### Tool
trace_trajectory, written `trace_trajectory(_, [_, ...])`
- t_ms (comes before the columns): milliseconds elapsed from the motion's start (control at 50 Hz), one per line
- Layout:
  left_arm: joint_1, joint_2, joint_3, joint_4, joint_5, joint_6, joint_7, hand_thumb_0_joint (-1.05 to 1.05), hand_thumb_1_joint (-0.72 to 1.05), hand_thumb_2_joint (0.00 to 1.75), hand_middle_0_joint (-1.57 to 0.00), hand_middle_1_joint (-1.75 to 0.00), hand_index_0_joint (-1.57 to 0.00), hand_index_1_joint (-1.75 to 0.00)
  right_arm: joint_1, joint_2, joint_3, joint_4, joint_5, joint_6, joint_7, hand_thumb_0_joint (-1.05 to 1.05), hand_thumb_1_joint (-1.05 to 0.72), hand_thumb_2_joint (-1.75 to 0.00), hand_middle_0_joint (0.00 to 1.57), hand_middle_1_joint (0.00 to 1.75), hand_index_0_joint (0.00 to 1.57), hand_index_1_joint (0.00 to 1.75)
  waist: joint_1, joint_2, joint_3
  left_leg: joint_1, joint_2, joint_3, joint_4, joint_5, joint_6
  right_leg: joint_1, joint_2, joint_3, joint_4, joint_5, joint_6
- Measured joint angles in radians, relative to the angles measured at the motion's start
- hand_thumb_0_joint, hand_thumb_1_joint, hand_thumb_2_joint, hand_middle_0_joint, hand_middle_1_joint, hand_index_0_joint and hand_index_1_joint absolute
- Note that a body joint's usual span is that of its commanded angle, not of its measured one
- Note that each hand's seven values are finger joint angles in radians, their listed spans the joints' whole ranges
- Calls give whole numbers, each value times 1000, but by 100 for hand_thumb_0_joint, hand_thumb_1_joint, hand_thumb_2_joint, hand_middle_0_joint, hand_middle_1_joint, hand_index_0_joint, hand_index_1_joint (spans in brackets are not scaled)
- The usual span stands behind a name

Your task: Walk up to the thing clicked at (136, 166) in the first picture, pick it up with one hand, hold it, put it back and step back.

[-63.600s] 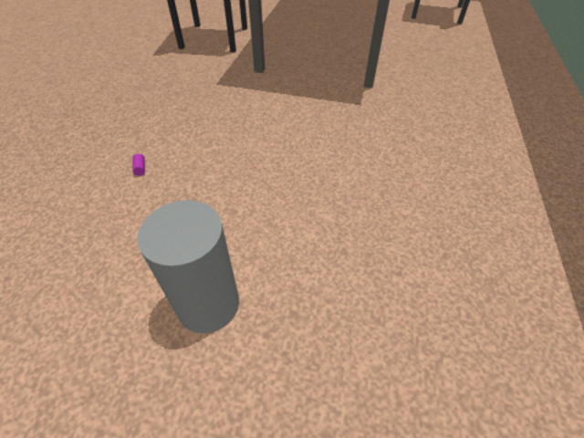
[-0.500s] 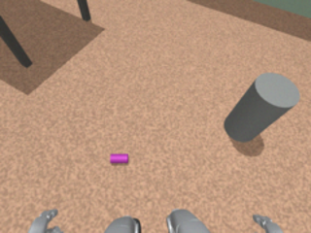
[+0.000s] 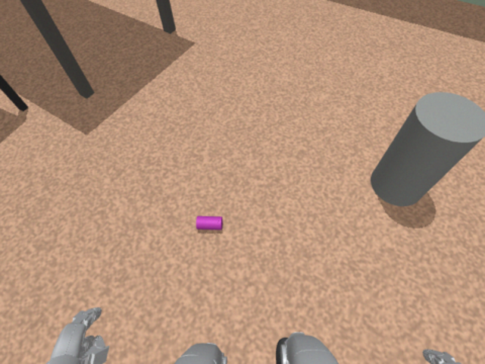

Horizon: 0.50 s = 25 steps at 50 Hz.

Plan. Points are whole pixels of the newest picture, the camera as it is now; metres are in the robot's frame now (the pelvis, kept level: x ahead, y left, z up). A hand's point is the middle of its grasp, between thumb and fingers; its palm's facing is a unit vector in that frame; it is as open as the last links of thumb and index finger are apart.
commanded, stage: step back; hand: left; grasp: from above
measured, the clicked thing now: (209, 222) +0.65 +0.17 -0.73
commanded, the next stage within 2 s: none
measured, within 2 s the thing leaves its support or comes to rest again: neither
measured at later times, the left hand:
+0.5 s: hand out of the picture -0.08 +0.25 -0.15, palm faces -0.06 -0.91 -0.41, open 7.3 cm
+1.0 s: hand out of the picture -0.21 +0.25 -0.15, palm faces +0.00 -0.94 -0.35, open 7.3 cm
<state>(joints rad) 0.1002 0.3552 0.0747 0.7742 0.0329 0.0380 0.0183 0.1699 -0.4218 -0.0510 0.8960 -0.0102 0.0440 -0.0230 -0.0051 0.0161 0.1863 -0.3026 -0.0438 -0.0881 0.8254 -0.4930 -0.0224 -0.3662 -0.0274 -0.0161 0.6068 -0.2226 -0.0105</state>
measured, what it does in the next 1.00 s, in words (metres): walks backwards: left foot, then right foot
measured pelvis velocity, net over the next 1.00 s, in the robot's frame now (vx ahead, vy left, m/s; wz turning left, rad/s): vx -0.33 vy -0.01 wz -0.01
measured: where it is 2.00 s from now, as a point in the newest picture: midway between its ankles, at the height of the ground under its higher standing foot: outside the picture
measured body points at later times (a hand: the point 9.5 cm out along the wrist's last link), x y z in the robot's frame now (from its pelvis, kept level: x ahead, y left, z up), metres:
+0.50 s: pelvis -0.17 -0.02 -0.01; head -0.11 -0.04 +0.43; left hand -0.08 +0.30 -0.12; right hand -0.03 -0.34 -0.13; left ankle -0.05 +0.12 -0.71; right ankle -0.17 -0.14 -0.73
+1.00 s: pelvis -0.33 -0.01 +0.01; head -0.28 +0.01 +0.45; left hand -0.21 +0.30 -0.12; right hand -0.24 -0.32 -0.10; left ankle -0.28 +0.11 -0.73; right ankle -0.37 -0.16 -0.64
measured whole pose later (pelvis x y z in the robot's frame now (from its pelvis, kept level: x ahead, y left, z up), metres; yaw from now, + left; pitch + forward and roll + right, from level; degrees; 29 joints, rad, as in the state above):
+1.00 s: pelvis -0.33 -0.01 +0.01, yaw -1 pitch -2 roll -1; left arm 0.14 0.39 0.08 0.82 0.01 0.07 0.01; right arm 0.15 -0.35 -0.03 0.87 -0.05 0.04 -0.01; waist 0.00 -0.04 0.16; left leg -0.32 0.02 -0.03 0.57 -0.23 0.01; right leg -0.44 0.09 0.14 1.18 -0.50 0.01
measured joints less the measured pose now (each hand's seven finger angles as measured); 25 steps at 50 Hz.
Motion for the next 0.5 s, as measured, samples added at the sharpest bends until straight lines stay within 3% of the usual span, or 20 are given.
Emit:
trace_trajectory(40, [-15, 12, -3, -15, -8, 7, -3, 0, 90, 90, -21, -30, -21, -30, 3, 10, -1, 1, -7, -8, 3, 0, -91, -90, 21, 30, 20, 30, -5, -17, 12, 62, 19, 30, -177, 110, 10, -32, -14, -12, 53, -10, 11])
trace_trajectory(80, [-25, 36, 3, -9, -16, 21, -6, 0, 91, 90, -20, -30, -21, -30, -12, 49, 0, 8, -19, -11, 7, 1, -91, -90, 21, 30, 20, 30, 13, -91, 40, 81, -17, 69, -200, 148, 25, -49, -41, 37, 99, -13, 8])
trace_trajectory(140, [-7, 30, 7, 26, -19, 43, -4, 0, 91, 90, -20, -30, -21, -30, -1, 68, 15, -6, -28, -14, 24, 1, -90, -90, 21, 30, 21, 30, -8, -71, 12, 50, 16, 46, -181, 159, 38, -89, 60, 102, 314, -257, 2])
trace_trajectory(180, [11, 30, 9, 38, -24, 46, -7, 0, 91, 90, -20, -30, -21, -30, 1, 76, 22, -12, -34, -12, 24, 1, -90, -90, 21, 30, 21, 30, -11, -55, -10, 40, 43, 35, -211, 190, 38, -107, 116, 133, 474, -291, -4])
trace_trajectory(240, [46, 40, 17, 37, -29, 38, -12, 0, 91, 90, -20, -30, -21, -30, -15, 81, 24, -28, -31, -15, 19, 1, -90, -90, 21, 30, 21, 30, 8, -56, -31, 17, 64, 51, -250, 236, 31, -98, 139, 165, 588, -276, 3])
trace_trajectory(320, [72, 50, 24, 45, -24, 30, -9, 0, 91, 90, -20, -30, -21, -30, -53, 73, 19, -66, -23, -21, 12, 0, -90, -90, 21, 30, 21, 30, 22, -51, -16, -31, 81, 71, -236, 268, 29, -15, 106, 158, 482, -294, 36])
trace_trajectory(400, [90, 54, 21, 64, -21, 16, -12, 0, 91, 90, -20, -30, -21, -30, -100, 50, 16, -99, -23, -13, 13, 0, -90, -90, 21, 30, 21, 30, 32, -38, 2, -98, 101, 99, -173, 280, 10, 98, 44, 105, 177, -234, 36])
trace_trajectory(440, [81, 31, 19, 91, -14, 7, -12, 0, 91, 90, -20, -30, -21, -30, -121, 24, 7, -99, -15, -3, 14, 0, -90, -90, 21, 30, 21, 30, 22, 20, 22, -132, 131, 73, -124, 281, 0, 142, 64, 67, 70, -182, 22])
trace_trajectory(460, [81, 12, 13, 100, -8, 4, -15, 0, 91, 90, -20, -30, -21, -30, -123, 10, 0, -92, -9, 6, 13, 0, -90, -90, 21, 30, 21, 30, 9, 61, 28, -145, 139, 38, -109, 276, 14, 145, 84, 43, 65, -168, 16])
trace_trajectory(500, [103, 0, 2, 93, -1, 5, -28, 0, 91, 90, -20, -30, -21, -30, -104, 10, -9, -73, -2, 22, 4, 0, -90, -90, 21, 30, 21, 30, 17, 58, 1, -186, 71, -8, 3, 102, 19, 110, 66, 46, 89, -158, 5])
